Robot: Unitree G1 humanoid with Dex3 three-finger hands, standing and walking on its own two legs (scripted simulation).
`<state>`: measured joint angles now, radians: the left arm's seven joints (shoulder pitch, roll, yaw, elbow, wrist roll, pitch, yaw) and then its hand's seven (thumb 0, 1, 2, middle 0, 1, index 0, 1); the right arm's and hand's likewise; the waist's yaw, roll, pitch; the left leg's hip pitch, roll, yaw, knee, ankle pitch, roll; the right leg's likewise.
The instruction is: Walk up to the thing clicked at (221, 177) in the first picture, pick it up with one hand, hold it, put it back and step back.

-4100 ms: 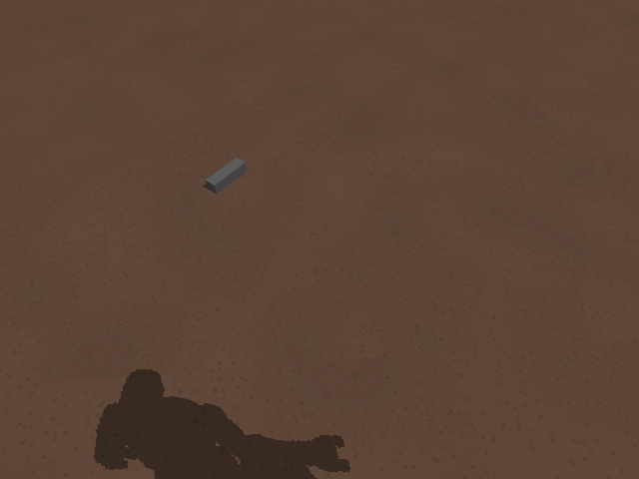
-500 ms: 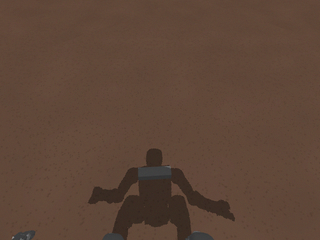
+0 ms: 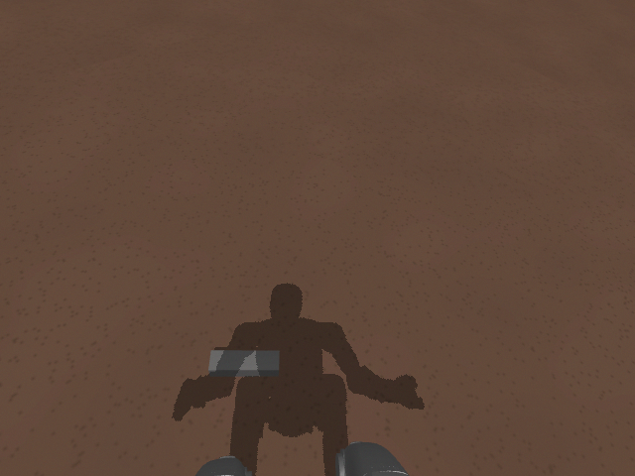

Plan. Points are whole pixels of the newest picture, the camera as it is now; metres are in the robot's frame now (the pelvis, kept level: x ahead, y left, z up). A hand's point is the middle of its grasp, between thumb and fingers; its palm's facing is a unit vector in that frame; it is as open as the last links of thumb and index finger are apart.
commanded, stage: walk up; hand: left
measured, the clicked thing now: (245, 363) +0.51 +0.15 -0.72
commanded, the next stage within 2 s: none
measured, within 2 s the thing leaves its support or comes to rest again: neither
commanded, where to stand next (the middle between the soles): +0.19 -0.16 m, yaw +5 degrees
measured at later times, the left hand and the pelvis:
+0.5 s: hand out of the picture +0.07 +0.07 -0.12, palm faces +0.04 -0.92 -0.38, open 7.4 cm; pelvis +0.09 -0.21 +0.01, yaw +1 degrees
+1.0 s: hand (281, 397) +0.24 +0.05 -0.13, palm faces +0.11 -0.88 -0.45, open 7.4 cm; pelvis +0.15 -0.24 +0.00, yaw +5 degrees
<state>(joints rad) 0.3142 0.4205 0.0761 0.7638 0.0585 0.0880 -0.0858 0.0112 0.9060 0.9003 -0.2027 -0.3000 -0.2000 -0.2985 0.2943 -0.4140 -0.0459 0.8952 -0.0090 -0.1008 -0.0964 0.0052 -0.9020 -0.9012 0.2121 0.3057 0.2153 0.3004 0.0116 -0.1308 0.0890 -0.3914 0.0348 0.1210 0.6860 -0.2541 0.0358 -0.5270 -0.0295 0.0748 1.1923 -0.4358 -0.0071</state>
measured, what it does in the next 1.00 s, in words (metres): steps to the right: right foot, then left foot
